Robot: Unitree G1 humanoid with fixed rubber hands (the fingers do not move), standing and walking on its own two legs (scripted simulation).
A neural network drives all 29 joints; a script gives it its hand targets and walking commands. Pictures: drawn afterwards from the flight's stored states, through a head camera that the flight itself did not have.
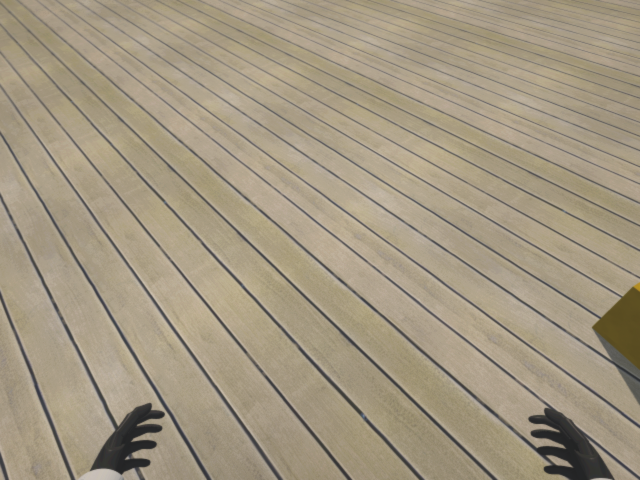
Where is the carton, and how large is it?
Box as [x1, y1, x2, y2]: [592, 282, 639, 369]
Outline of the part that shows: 639,282 633,286 592,327 639,369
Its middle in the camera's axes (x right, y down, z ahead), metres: +1.09 +0.26 +1.24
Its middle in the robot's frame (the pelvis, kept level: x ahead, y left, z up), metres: +0.71 -1.03 -0.64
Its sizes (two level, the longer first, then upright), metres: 0.210 0.200 0.250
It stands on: the floor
